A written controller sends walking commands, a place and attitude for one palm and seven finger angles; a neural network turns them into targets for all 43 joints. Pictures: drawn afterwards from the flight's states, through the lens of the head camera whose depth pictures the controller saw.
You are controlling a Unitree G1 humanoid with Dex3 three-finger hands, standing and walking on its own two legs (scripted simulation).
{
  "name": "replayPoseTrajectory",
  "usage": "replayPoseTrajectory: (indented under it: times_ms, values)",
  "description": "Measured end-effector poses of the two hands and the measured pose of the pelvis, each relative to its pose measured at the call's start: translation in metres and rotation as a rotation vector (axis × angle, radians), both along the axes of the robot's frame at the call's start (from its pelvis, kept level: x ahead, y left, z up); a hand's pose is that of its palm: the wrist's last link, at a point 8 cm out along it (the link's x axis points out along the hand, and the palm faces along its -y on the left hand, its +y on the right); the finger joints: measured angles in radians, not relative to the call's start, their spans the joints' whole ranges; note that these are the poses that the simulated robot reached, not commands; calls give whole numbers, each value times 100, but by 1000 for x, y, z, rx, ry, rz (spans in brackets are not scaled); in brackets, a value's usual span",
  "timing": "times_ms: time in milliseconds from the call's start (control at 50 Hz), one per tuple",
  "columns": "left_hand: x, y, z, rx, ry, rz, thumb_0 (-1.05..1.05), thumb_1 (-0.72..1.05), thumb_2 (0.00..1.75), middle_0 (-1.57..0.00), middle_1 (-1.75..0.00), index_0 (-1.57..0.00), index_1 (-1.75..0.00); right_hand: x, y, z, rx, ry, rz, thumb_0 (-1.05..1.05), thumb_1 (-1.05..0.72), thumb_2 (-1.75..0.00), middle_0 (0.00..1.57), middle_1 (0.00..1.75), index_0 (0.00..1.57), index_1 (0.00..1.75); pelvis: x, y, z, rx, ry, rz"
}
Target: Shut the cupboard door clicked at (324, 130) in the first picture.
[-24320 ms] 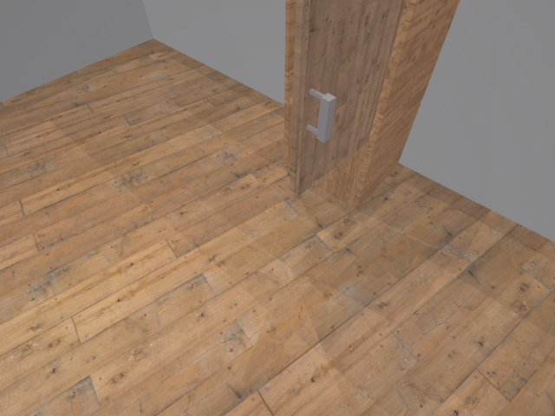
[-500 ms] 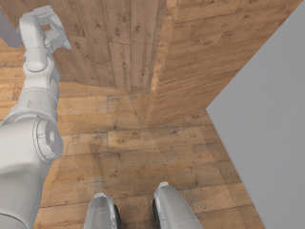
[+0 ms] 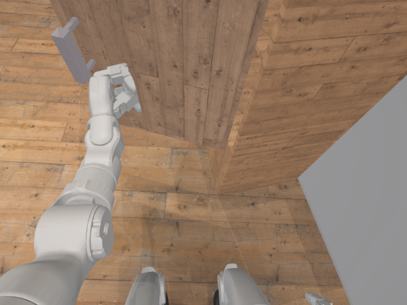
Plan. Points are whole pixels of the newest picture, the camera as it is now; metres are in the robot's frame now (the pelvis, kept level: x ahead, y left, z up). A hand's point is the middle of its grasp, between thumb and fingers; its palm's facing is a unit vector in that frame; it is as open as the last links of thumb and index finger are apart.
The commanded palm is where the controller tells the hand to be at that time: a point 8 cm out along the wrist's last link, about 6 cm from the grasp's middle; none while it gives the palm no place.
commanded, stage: draw the hand back to the body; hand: left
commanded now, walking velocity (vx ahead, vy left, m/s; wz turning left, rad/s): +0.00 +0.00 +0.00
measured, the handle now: (78, 51) +0.64 +0.22 +0.06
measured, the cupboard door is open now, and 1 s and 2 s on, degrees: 64 64 64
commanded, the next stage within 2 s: step back with the hand held close in 1.52 s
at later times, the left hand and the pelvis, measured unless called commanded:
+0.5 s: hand (68, 142) +0.36 +0.17 +0.14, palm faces +0.05 -1.00 -0.08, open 3.1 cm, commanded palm +0.32 +0.22 +0.16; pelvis +0.00 +0.01 +0.06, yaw -1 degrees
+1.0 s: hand out of the picture +0.24 +0.26 +0.22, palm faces +0.37 -0.86 -0.34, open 5.0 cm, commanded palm +0.19 +0.30 +0.25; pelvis +0.03 +0.01 +0.10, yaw +1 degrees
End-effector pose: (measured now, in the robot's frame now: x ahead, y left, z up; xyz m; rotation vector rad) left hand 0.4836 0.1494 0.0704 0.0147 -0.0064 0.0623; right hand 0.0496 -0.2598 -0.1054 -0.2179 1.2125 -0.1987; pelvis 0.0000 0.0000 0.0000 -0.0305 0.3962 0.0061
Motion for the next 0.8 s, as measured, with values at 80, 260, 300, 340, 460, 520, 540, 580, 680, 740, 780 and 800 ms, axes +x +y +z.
replayPoseTrajectory:
  times_ms: [80, 260, 300, 340, 460, 520, 540, 580, 680, 740, 780, 800]
  values:
    - [-11, 13, 8, -2, -28, 25, 2, 90, 90, -130, -150, -130, -150, -10, 9, -1, 37, 6, -35, 1, -90, -90, 20, 30, 20, 30, 0, 1, 5, 10, -18, -22]
    - [-77, 56, 43, 8, -18, 48, 2, 90, 90, -130, -150, -130, -150, -17, 23, 24, 86, -9, -59, 1, -90, -90, 20, 30, 20, 30, 6, 2, 38, 13, -138, -27]
    - [-89, 60, 54, -4, -43, 41, 2, 91, 90, -130, -150, -130, -150, -9, 20, 33, 69, -42, -47, 1, -90, -90, 20, 30, 20, 30, 6, 2, 43, 10, -163, -18]
    - [-100, 62, 65, 0, -71, 22, 2, 91, 90, -130, -150, -130, -150, 2, 16, 41, 49, -88, -33, 1, -90, -90, 20, 30, 20, 30, 6, 3, 47, 7, -186, -11]
    - [-132, 68, 76, 8, -55, -26, 1, 90, 90, -127, -147, -128, -147, 45, 9, 66, 11, -261, 4, 1, -90, -90, 20, 30, 20, 30, 4, 7, 56, 8, -247, -10]
    - [-154, 75, 80, 93, -8, -7, 1, 90, 90, -123, -143, -124, -143, 69, 12, 80, 3, -334, -5, 1, -90, -90, 20, 30, 20, 30, 5, 9, 63, 18, -285, -19]
    - [-161, 78, 83, 116, 3, 4, 1, 90, 90, -121, -141, -122, -141, 77, 15, 85, 2, -358, -6, 1, -90, -90, 20, 30, 19, 30, 5, 10, 66, 20, -298, -20]
    - [-176, 85, 90, 156, 16, 33, 1, 90, 90, -117, -136, -118, -136, 94, 21, 95, 3, -403, 6, 1, -90, -90, 20, 30, 19, 30, 7, 11, 71, 22, -323, -18]
    - [-203, 108, 118, 220, -4, 128, 2, 90, 90, -106, -123, -106, -124, 130, 42, 115, 22, -492, 75, 1, -90, -90, 20, 30, 19, 30, 9, 13, 81, 24, -380, -5]
    - [-218, 119, 133, 241, -24, 175, 2, 90, 90, -98, -115, -99, -115, 146, 55, 124, 44, -530, 118, 1, -90, -90, 20, 30, 19, 30, 12, 14, 86, 25, -406, 1]
    - [-228, 124, 141, 252, -30, 198, 1, 90, 90, -93, -109, -93, -109, 154, 63, 128, 60, -549, 142, 1, -90, -90, 20, 30, 19, 30, 14, 14, 89, 26, -420, 3]
    - [-232, 126, 143, 256, -29, 207, 1, 90, 90, -90, -106, -91, -106, 156, 66, 129, 68, -554, 153, 1, -90, -90, 20, 30, 20, 30, 15, 14, 90, 27, -426, 3]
